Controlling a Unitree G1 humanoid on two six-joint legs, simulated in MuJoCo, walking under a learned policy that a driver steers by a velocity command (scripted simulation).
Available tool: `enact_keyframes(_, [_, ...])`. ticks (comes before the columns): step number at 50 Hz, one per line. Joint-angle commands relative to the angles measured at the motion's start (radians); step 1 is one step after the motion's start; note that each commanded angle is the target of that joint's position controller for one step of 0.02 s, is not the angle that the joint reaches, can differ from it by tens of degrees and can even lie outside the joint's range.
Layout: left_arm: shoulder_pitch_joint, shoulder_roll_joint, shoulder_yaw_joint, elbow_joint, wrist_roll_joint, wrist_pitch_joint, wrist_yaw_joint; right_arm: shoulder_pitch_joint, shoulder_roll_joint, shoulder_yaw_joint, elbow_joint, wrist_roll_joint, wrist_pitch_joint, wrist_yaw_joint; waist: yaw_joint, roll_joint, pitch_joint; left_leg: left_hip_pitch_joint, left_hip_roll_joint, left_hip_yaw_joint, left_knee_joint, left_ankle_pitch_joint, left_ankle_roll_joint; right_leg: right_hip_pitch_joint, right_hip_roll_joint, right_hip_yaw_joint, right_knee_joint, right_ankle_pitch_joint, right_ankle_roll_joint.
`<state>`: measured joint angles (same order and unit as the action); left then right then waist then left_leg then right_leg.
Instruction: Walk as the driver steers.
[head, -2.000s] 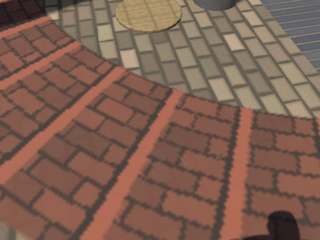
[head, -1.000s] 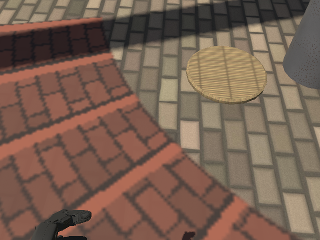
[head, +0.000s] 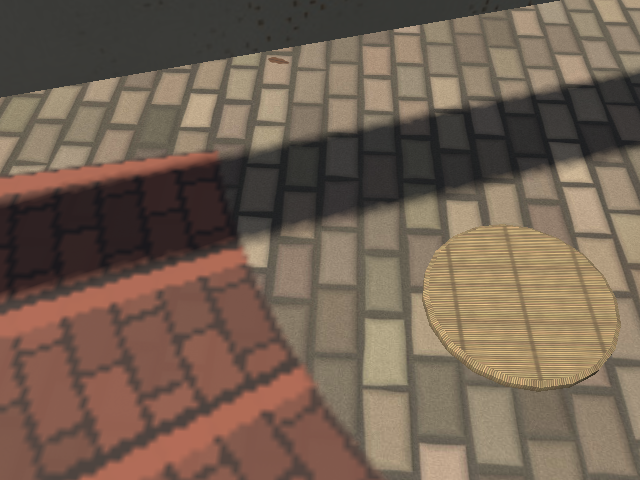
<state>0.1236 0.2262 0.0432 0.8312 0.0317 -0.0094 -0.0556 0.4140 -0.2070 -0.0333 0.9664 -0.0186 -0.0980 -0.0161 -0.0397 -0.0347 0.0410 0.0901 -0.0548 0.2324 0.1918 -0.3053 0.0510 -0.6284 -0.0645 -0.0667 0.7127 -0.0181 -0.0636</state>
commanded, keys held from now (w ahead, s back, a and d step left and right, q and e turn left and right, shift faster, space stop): w+e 0.44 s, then w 0.08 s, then no key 0.48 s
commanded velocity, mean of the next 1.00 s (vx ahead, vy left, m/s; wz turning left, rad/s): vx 0.36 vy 0.00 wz -0.36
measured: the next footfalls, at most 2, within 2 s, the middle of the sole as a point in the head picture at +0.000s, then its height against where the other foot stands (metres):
right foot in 0.12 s outside the picture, level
left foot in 0.64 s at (313, 445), level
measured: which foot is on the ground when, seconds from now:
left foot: down 0.00-0.12, up 0.14-0.62, down 0.64-1.00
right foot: up 0.00-0.10, down 0.12-0.64, up 0.66-1.00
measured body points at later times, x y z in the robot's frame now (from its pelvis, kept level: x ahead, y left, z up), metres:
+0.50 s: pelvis +0.26 -0.04 +0.01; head +0.29 -0.06 +0.45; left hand +0.34 +0.24 -0.11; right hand +0.38 -0.32 -0.10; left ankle +0.46 +0.09 -0.69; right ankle +0.17 -0.08 -0.74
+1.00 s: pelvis +0.43 -0.05 +0.01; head +0.45 -0.05 +0.45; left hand +0.61 +0.14 -0.14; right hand +0.37 -0.30 -0.13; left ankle +0.50 +0.03 -0.74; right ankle +0.40 -0.18 -0.72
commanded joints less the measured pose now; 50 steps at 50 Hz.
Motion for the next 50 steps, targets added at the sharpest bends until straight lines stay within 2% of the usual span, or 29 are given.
enact_keyframes(1, [-0.103,0.037,0.000,-0.099,0.003,-0.015,-0.004,0.040,-0.149,-0.027,-0.021,-0.004,0.000,-0.014,0.004,0.104,0.054,0.016,0.304,-0.034,0.047,0.802,0.060,0.019,0.046,-0.069,-0.079,-0.067,-0.045])
enact_keyframes(3, [-0.037,0.058,0.011,-0.088,0.006,-0.013,0.004,0.024,-0.179,-0.034,-0.020,-0.006,0.011,-0.022,0.042,0.138,-0.001,0.055,0.314,-0.005,0.196,1.092,0.054,0.123,0.109,-0.107,-0.087,-0.176,-0.090])
enact_keyframes(4, [0.040,0.076,0.021,-0.068,0.006,-0.016,0.008,0.016,-0.194,-0.039,-0.023,-0.009,0.021,-0.023,0.077,0.143,-0.049,0.055,0.316,0.003,0.331,1.158,0.056,0.210,0.144,-0.113,-0.105,-0.224,-0.117])
enact_keyframes(5, [0.157,0.102,0.037,-0.033,0.011,-0.024,0.014,0.009,-0.206,-0.042,-0.029,-0.006,0.030,-0.022,0.130,0.130,-0.118,-0.003,0.311,0.010,0.519,1.083,0.049,0.368,0.169,-0.094,-0.169,-0.221,-0.146])
enact_keyframes(6, [0.310,0.170,0.065,0.007,0.024,-0.029,0.027,-0.014,-0.200,-0.040,-0.055,-0.002,0.030,-0.017,0.206,0.060,-0.202,-0.199,0.284,0.018,0.799,0.806,0.021,0.615,0.073,0.063,-0.240,-0.254,-0.201])
enact_keyframes(7, [0.285,0.288,0.099,-0.017,0.010,-0.018,0.039,0.005,-0.095,-0.023,-0.131,0.017,0.017,0.004,0.140,-0.232,-0.293,-0.674,0.054,0.003,1.226,-0.116,-0.048,0.946,-0.243,0.632,-0.316,-0.232,-0.357])
enact_keyframes(8, [0.301,0.294,0.100,-0.026,-0.015,-0.005,0.040,-0.082,-0.172,-0.035,-0.162,0.006,0.004,0.012,0.171,-0.056,-0.331,-0.812,0.025,-0.239,1.329,-0.184,-0.044,0.956,-0.291,0.796,-0.410,-0.135,-0.406])
enact_keyframes(9, [0.253,0.256,0.090,-0.015,-0.020,-0.004,0.050,-0.156,-0.148,-0.027,-0.186,0.009,-0.008,0.016,0.149,0.006,-0.196,-0.872,0.096,-0.280,1.281,-0.094,-0.035,0.862,-0.268,0.634,-0.418,-0.088,-0.370])
enact_keyframes(10, [0.217,0.195,0.074,-0.006,-0.024,-0.009,0.053,-0.143,-0.144,-0.023,-0.183,0.012,-0.017,0.015,0.099,0.070,-0.084,-0.824,0.136,-0.271,1.157,-0.037,-0.035,0.698,-0.227,0.532,-0.443,0.009,-0.315])
enact_keyframes(11, [0.180,0.168,0.066,-0.006,-0.021,-0.017,0.058,-0.153,-0.144,-0.026,-0.184,0.002,-0.007,0.011,0.059,0.098,-0.036,-0.765,0.165,-0.279,1.063,-0.026,-0.042,0.597,-0.169,0.459,-0.459,0.067,-0.266])
enact_keyframes(12, [0.144,0.148,0.058,-0.014,-0.026,-0.023,0.060,-0.119,-0.135,-0.023,-0.173,-0.017,0.015,0.010,0.026,0.094,-0.029,-0.695,0.168,-0.273,1.027,-0.013,-0.053,0.524,-0.124,0.396,-0.481,0.101,-0.241])
enact_keyframes(13, [0.147,0.152,0.055,-0.015,-0.028,-0.034,0.058,-0.098,-0.128,-0.021,-0.175,-0.027,0.035,0.012,0.012,0.050,-0.038,-0.651,0.167,-0.271,0.989,-0.024,-0.066,0.482,-0.114,0.379,-0.485,0.164,-0.249])
enact_keyframes(15, [0.174,0.169,0.058,-0.003,-0.033,-0.053,0.053,-0.119,-0.119,-0.020,-0.189,-0.031,0.059,0.019,0.005,0.035,-0.034,-0.653,0.166,-0.252,0.912,-0.005,-0.088,0.454,-0.074,0.337,-0.495,0.197,-0.241])
enact_keyframes(16, [0.169,0.180,0.060,-0.011,-0.024,-0.057,0.053,-0.151,-0.122,-0.020,-0.201,-0.029,0.061,0.021,0.012,0.030,-0.030,-0.663,0.165,-0.241,0.863,0.035,-0.098,0.442,-0.058,0.331,-0.506,0.176,-0.233])
enact_keyframes(21, [0.272,0.209,0.070,0.001,-0.029,-0.056,0.049,-0.356,-0.121,-0.015,-0.273,-0.023,0.061,0.032,0.089,-0.018,-0.014,-0.736,0.141,-0.232,0.604,0.241,-0.114,0.514,-0.028,0.344,-0.499,0.149,-0.170])
enact_keyframes(26, [0.343,0.195,0.063,0.018,-0.017,-0.059,0.057,-0.475,-0.119,-0.004,-0.312,-0.014,0.046,0.041,0.139,-0.042,-0.008,-0.698,0.103,-0.220,0.411,0.302,-0.078,0.614,-0.052,0.354,-0.453,0.201,-0.148])
enact_keyframes(29, [0.307,0.192,0.054,0.023,-0.013,-0.061,0.065,-0.396,-0.140,-0.013,-0.296,-0.015,0.028,0.033,0.087,-0.057,-0.002,-0.534,0.062,-0.218,0.317,0.247,-0.031,0.611,-0.068,0.363,-0.361,0.441,-0.097])
enact_keyframes(31, [0.266,0.206,0.053,0.028,-0.022,-0.069,0.066,-0.186,-0.172,-0.025,-0.227,-0.017,0.005,0.013,-0.012,-0.037,-0.100,-0.282,0.036,-0.196,0.205,0.329,0.006,0.615,0.003,0.313,-0.138,0.646,-0.050])
enact_keyframes(32, [0.249,0.184,0.044,0.007,-0.031,-0.073,0.067,-0.070,-0.216,-0.032,-0.210,-0.038,-0.011,0.001,-0.058,0.012,-0.195,-0.062,0.169,-0.299,0.235,0.501,0.039,0.488,0.057,0.303,0.057,0.412,-0.025])
enact_keyframes(33, [0.409,0.086,0.024,0.003,-0.087,-0.065,0.075,-0.007,-0.320,-0.059,-0.209,-0.046,-0.004,-0.001,-0.015,0.267,-0.366,0.237,0.493,-0.662,0.295,0.979,0.226,0.225,0.216,0.199,0.417,-0.284,0.030])
enact_keyframes(34, [0.398,0.156,0.031,0.032,-0.053,-0.057,0.091,-0.024,-0.271,-0.056,-0.199,-0.016,0.010,0.008,-0.001,0.195,-0.374,0.151,0.535,-0.773,0.238,1.154,0.274,0.174,0.230,0.211,0.545,-0.551,0.029])
enact_keyframes(35, [0.345,0.165,0.034,0.044,-0.030,-0.049,0.091,-0.094,-0.195,-0.034,-0.207,-0.001,0.008,0.015,0.022,0.097,-0.260,0.041,0.476,-0.622,0.230,1.132,0.247,0.160,0.176,0.247,0.535,-0.516,0.029])
enact_keyframes(36, [0.301,0.153,0.028,0.052,-0.019,-0.045,0.083,-0.146,-0.140,-0.019,-0.204,-0.002,0.003,0.017,0.034,0.074,-0.195,-0.032,0.416,-0.527,0.205,1.022,0.206,0.145,0.137,0.227,0.480,-0.490,0.033])
enact_keyframes(37, [0.262,0.144,0.026,0.051,-0.008,-0.034,0.074,-0.166,-0.112,-0.009,-0.198,0.000,0.002,0.013,0.038,0.099,-0.141,-0.108,0.367,-0.463,0.163,0.948,0.172,0.157,0.113,0.213,0.428,-0.465,0.037])
enact_keyframes(39, [0.265,0.123,0.021,0.062,0.010,-0.005,0.057,-0.170,-0.126,-0.008,-0.172,0.006,0.002,0.010,0.064,0.143,-0.122,-0.227,0.308,-0.381,0.118,0.912,0.153,0.249,0.124,0.172,0.395,-0.405,0.053])
enact_keyframes(41, [0.265,0.099,0.009,0.071,0.011,0.016,0.058,-0.178,-0.144,-0.013,-0.154,0.016,-0.001,0.008,0.087,0.136,-0.140,-0.277,0.304,-0.344,0.098,0.878,0.172,0.286,0.119,0.152,0.339,-0.372,0.068])
enact_keyframes(44, [0.210,0.081,-0.009,0.074,0.009,0.032,0.064,-0.193,-0.132,-0.005,-0.130,0.008,0.005,0.008,0.091,0.175,-0.133,-0.333,0.275,-0.296,0.081,0.765,0.156,0.341,0.088,0.113,0.154,-0.330,0.078])
enact_keyframes(48, [0.120,0.087,-0.024,0.081,0.001,0.041,0.076,-0.155,-0.152,-0.014,-0.097,0.001,0.035,0.002,0.052,0.189,-0.107,-0.374,0.256,-0.329,0.046,0.332,0.129,0.424,0.077,0.081,-0.052,-0.288,0.073])
enact_keyframes(50, [0.111,0.080,-0.031,0.098,-0.002,0.035,0.083,-0.188,-0.142,-0.010,-0.094,0.009,0.053,-0.003,0.071,0.163,-0.077,-0.412,0.253,-0.357,0.064,0.160,0.104,0.492,0.078,0.069,-0.201,-0.238,0.061])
